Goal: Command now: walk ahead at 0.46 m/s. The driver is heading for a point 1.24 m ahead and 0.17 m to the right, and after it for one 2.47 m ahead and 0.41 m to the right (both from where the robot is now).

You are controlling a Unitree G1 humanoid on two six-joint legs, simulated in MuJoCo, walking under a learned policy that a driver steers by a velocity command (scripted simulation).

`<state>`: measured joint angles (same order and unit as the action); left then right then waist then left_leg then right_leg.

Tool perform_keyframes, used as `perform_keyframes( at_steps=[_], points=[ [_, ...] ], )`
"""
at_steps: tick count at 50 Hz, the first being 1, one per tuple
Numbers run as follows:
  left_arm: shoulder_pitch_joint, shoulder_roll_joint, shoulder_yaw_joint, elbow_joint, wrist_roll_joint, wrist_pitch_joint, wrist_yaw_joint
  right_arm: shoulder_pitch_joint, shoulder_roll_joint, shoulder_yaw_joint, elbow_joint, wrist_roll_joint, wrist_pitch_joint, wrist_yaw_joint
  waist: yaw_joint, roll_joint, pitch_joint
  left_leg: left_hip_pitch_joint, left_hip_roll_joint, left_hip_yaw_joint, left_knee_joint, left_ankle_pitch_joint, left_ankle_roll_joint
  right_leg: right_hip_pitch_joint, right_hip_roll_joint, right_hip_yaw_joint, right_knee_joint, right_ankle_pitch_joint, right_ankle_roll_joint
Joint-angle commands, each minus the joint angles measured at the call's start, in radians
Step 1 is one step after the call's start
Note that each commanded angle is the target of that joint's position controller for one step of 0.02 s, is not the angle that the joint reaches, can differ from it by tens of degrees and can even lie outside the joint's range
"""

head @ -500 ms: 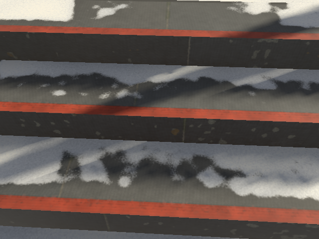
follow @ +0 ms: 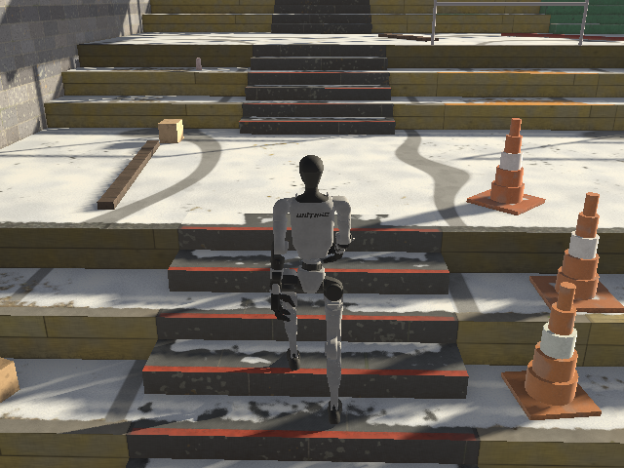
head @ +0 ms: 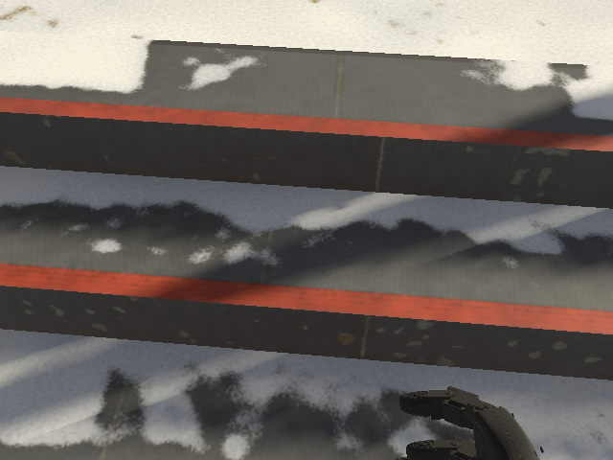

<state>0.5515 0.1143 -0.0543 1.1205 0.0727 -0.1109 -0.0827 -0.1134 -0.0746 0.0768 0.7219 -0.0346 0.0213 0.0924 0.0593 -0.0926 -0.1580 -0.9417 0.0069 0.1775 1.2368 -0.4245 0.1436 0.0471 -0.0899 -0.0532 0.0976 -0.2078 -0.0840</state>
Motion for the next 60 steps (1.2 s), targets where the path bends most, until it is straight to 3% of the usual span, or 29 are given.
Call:
perform_keyframes(
  at_steps=[1, 2, 3, 4, 6, 8, 11, 13, 18, 21, 23, 26, 28, 29, 30, 31, 34, 38, 41, 45, 48, 50, 53, 54, 55, 56, 57, 58, 60],
  points=[
    [0.199, 0.204, 0.057, 0.012, 0.049, -0.012, -0.025, 0.294, -0.182, -0.052, 0.072, 0.005, -0.019, -0.017, -0.146, -0.015, -0.133, 0.748, -0.030, -0.197, -0.198, 0.221, 0.122, -0.332, -0.113, 0.048, 0.510, 1.427, -0.134],
    [0.173, 0.148, 0.047, -0.040, 0.056, -0.006, -0.041, 0.502, -0.261, -0.069, 0.118, -0.006, -0.013, -0.046, -0.222, 0.180, -0.241, 1.005, 0.112, -0.625, -0.503, 0.120, 0.241, -0.613, 0.014, 0.117, 0.760, 0.882, -0.100],
    [-0.004, 0.109, 0.064, -0.061, 0.004, 0.019, -0.053, 0.741, -0.351, -0.107, 0.210, -0.053, -0.018, -0.062, -0.307, 0.347, -0.135, 0.950, 0.273, -1.049, -0.836, -0.026, 0.320, -0.854, 0.165, 0.233, 1.361, 0.172, -0.048],
    [-0.079, 0.117, 0.085, -0.072, -0.025, 0.027, -0.056, 0.790, -0.324, -0.102, 0.266, -0.055, -0.050, -0.064, -0.289, 0.312, -0.005, 0.823, 0.271, -1.082, -0.893, -0.258, 0.228, -1.023, 0.181, 0.378, 1.785, 0.268, -0.079],
    [-0.226, 0.088, 0.073, -0.150, -0.020, 0.024, -0.012, 0.499, -0.159, -0.080, 0.311, -0.017, -0.087, -0.039, -0.134, 0.132, 0.103, 0.652, 0.228, -0.764, -0.803, -0.053, 0.168, -1.188, 0.179, 0.368, 2.005, 0.275, -0.158],
    [-0.234, 0.067, 0.052, -0.186, -0.019, 0.060, 0.010, 0.331, -0.006, -0.031, 0.339, -0.039, -0.094, -0.024, 0.004, 0.000, 0.070, 0.545, 0.197, -0.531, -0.837, 0.137, 0.081, -1.180, 0.115, 0.334, 1.922, 0.337, -0.207],
    [-0.265, 0.054, 0.037, -0.184, -0.040, 0.082, 0.000, 0.319, -0.026, -0.038, 0.341, -0.042, -0.118, -0.035, 0.044, 0.091, 0.121, 0.447, 0.117, -0.272, -0.908, 0.200, 0.041, -1.187, 0.073, 0.211, 1.885, 0.223, -0.189],
    [-0.353, 0.053, 0.026, -0.209, -0.054, 0.067, -0.007, 0.428, -0.048, -0.031, 0.363, -0.087, -0.130, -0.046, 0.012, 0.177, 0.124, 0.427, 0.095, -0.249, -0.962, 0.199, 0.054, -1.224, 0.064, 0.116, 2.038, 0.173, -0.184],
    [-0.646, 0.072, -0.011, -0.355, -0.047, 0.064, 0.034, 0.774, -0.066, -0.005, 0.495, -0.127, -0.119, -0.039, -0.097, 0.084, 0.141, 0.882, 0.196, -0.333, -0.983, 0.219, 0.068, -1.624, -0.006, 0.103, 1.795, 0.150, -0.191],
    [-0.863, 0.050, -0.018, -0.433, -0.027, 0.116, 0.023, 0.794, -0.055, 0.007, 0.460, -0.078, -0.122, -0.015, -0.154, 0.188, 0.178, 0.654, 0.212, -0.272, -1.167, 0.347, 0.115, -1.294, -0.038, -0.065, 1.493, 0.108, -0.108],
    [-0.732, -0.003, -0.028, -0.408, -0.020, 0.143, -0.008, 0.683, -0.137, 0.001, 0.397, -0.037, -0.137, 0.001, -0.060, 0.242, 0.169, 0.496, 0.221, -0.169, -1.138, 0.774, 0.142, -0.932, 0.023, -0.113, 1.437, 0.079, -0.069],
    [-0.757, 0.068, 0.007, -0.444, -0.029, 0.138, -0.027, 0.728, -0.282, -0.047, 0.411, -0.001, -0.155, 0.012, -0.019, 0.265, 0.119, 0.878, 0.268, -0.185, -0.987, 1.579, 0.154, -0.824, 0.160, -0.195, 1.043, -0.191, -0.043],
    [-0.500, 0.137, 0.042, -0.382, -0.021, 0.105, 0.005, 0.742, -0.271, -0.076, 0.413, -0.045, -0.157, 0.018, 0.016, 0.235, -0.084, 0.843, 0.243, -0.152, -0.696, 1.775, 0.064, -0.412, 0.123, -0.052, 0.982, 0.117, -0.132],
    [-0.358, 0.169, 0.049, -0.322, -0.051, 0.099, 0.019, 0.826, -0.189, -0.061, 0.414, -0.068, -0.159, 0.028, 0.023, 0.093, -0.249, 0.519, 0.153, -0.230, -0.504, 1.466, 0.028, -0.037, 0.033, 0.271, 0.848, 0.037, -0.234],
    [-0.081, 0.209, 0.070, -0.222, -0.007, 0.107, 0.041, 0.710, -0.136, -0.057, 0.390, -0.054, -0.142, 0.039, 0.154, -0.059, -0.229, 0.229, 0.003, -0.282, -0.213, 0.623, -0.012, 0.145, -0.076, 0.606, 0.542, -0.151, -0.288],
    [0.039, 0.263, 0.092, -0.177, 0.021, 0.090, 0.054, 0.598, -0.135, -0.078, 0.376, 0.001, -0.126, 0.046, 0.173, -0.114, -0.105, 0.066, -0.069, -0.414, 0.286, 0.368, -0.023, -0.016, -0.170, 0.874, 0.351, -0.324, -0.311],
    [-0.181, 0.103, 0.074, -0.098, -0.019, 0.057, 0.043, 0.430, -0.129, -0.097, 0.296, 0.001, -0.120, -0.005, 0.016, 0.079, 0.046, -0.126, -0.090, -0.464, 0.790, 0.429, 0.070, -0.294, -0.174, 0.641, 0.332, -0.052, -0.249],
    [-0.319, -0.049, 0.024, -0.040, 0.006, 0.032, 0.032, 0.399, -0.037, -0.051, 0.225, -0.011, -0.067, -0.018, -0.150, 0.125, 0.071, -0.282, -0.008, -0.381, 0.803, 0.345, 0.151, -0.405, -0.070, 0.210, 0.280, 0.096, -0.137],
    [-0.235, -0.014, 0.017, -0.022, 0.045, 0.013, 0.045, 0.274, -0.073, -0.041, 0.182, 0.007, -0.071, -0.009, -0.123, 0.030, 0.108, -0.270, 0.040, -0.208, 0.869, 0.268, 0.120, -0.534, -0.015, 0.135, 0.184, 0.012, -0.156],
    [0.028, 0.033, 0.009, 0.061, 0.078, 0.019, 0.033, -0.028, -0.116, -0.006, 0.033, 0.000, -0.078, -0.045, -0.021, 0.115, 0.116, -0.549, 0.116, -0.209, 0.609, 0.283, 0.108, -0.225, -0.073, 0.243, 0.172, -0.029, -0.136],
    [0.028, 0.039, 0.002, 0.017, 0.022, 0.011, -0.007, -0.242, -0.089, 0.010, -0.051, -0.017, -0.033, -0.041, 0.020, 0.011, 0.158, -0.114, 0.120, -0.080, 0.246, 0.180, 0.012, -0.529, -0.100, 0.213, -0.029, 0.052, -0.188],
    [-0.015, 0.096, 0.004, -0.039, -0.030, -0.015, -0.018, -0.112, -0.052, 0.009, -0.026, -0.014, -0.016, -0.019, -0.045, -0.050, 0.148, 0.150, 0.045, -0.024, 0.233, 0.142, -0.045, -0.543, -0.134, 0.165, 0.026, 0.446, -0.202],
    [-0.010, 0.244, 0.061, -0.039, -0.035, -0.035, -0.027, -0.050, -0.171, -0.042, -0.034, 0.006, -0.035, -0.022, -0.108, -0.093, 0.048, 0.316, -0.066, -0.010, -0.136, 0.038, -0.009, -0.160, -0.153, 0.149, 0.226, 1.335, -0.160],
    [-0.055, 0.245, 0.083, -0.049, -0.023, -0.037, -0.026, 0.123, -0.212, -0.066, -0.002, -0.009, -0.049, -0.039, -0.170, -0.071, -0.065, 0.558, -0.021, -0.130, -0.202, 0.275, 0.040, -0.216, -0.119, 0.136, 0.441, 1.347, -0.095],
    [0.081, 0.085, 0.050, -0.055, 0.010, -0.051, -0.028, 0.298, -0.237, -0.066, 0.043, 0.010, -0.064, -0.050, -0.156, 0.221, -0.340, 1.041, 0.169, -0.545, -0.346, 0.311, 0.206, -0.602, -0.010, 0.171, 0.732, 0.880, -0.057],
    [-0.009, 0.016, 0.041, -0.070, -0.021, -0.034, -0.037, 0.567, -0.303, -0.093, 0.115, -0.041, -0.056, -0.082, -0.263, 0.358, -0.333, 1.151, 0.347, -1.012, -0.707, 0.111, 0.284, -0.855, 0.138, 0.246, 1.088, 0.024, -0.025],
    [-0.126, 0.066, 0.073, -0.061, -0.049, -0.016, -0.038, 0.601, -0.335, -0.114, 0.176, -0.049, -0.078, -0.096, -0.282, 0.318, -0.114, 0.924, 0.348, -1.071, -0.794, -0.236, 0.207, -1.016, 0.116, 0.345, 1.521, 0.116, -0.031],
    [-0.168, 0.082, 0.089, -0.058, -0.057, -0.016, -0.019, 0.487, -0.322, -0.113, 0.190, -0.022, -0.098, -0.100, -0.215, 0.258, 0.024, 0.717, 0.332, -0.923, -0.782, -0.323, 0.157, -1.056, 0.083, 0.308, 1.649, 0.178, -0.035],
    [-0.203, 0.036, 0.080, -0.078, -0.033, -0.010, 0.006, 0.372, -0.122, -0.082, 0.245, -0.009, -0.092, -0.078, -0.103, 0.105, 0.031, 0.604, 0.336, -0.654, -0.761, 0.038, 0.143, -1.050, 0.069, 0.257, 1.817, 0.166, -0.087]
  ],
)
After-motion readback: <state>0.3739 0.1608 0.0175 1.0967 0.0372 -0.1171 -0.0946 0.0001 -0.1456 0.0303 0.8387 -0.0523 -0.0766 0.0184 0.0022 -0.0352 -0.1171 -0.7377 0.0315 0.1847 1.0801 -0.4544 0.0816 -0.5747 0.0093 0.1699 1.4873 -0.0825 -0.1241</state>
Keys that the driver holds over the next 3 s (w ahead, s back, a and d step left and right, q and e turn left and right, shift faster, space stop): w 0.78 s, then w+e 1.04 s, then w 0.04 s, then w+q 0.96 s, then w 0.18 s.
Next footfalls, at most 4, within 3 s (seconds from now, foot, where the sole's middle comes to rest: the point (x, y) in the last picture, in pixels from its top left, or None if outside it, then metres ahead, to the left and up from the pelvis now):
0.54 right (388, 455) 0.46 -0.09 -0.50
1.06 left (274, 255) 0.77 0.13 -0.36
1.66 right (441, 114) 1.05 -0.18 -0.21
2.22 left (410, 22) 1.44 -0.14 -0.21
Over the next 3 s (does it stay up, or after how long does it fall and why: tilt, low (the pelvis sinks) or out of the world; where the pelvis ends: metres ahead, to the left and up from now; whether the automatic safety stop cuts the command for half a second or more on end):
stays up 1.64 -0.28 0.57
